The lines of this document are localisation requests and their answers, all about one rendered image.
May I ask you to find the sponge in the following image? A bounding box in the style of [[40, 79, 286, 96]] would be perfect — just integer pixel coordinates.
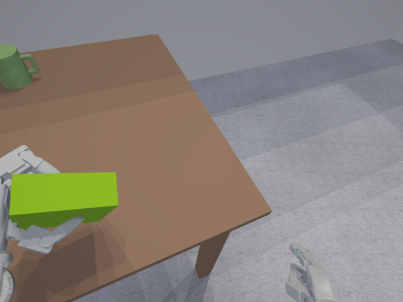
[[9, 172, 118, 230]]

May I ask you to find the table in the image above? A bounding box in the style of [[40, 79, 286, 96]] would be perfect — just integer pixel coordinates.
[[0, 34, 272, 302]]

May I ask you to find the left robot hand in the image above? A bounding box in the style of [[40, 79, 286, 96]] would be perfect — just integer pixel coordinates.
[[0, 145, 84, 255]]

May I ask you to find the right robot hand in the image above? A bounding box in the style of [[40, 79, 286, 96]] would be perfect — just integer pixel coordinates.
[[285, 242, 336, 302]]

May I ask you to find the robot left forearm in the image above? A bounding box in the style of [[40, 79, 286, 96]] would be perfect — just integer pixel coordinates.
[[0, 250, 16, 302]]

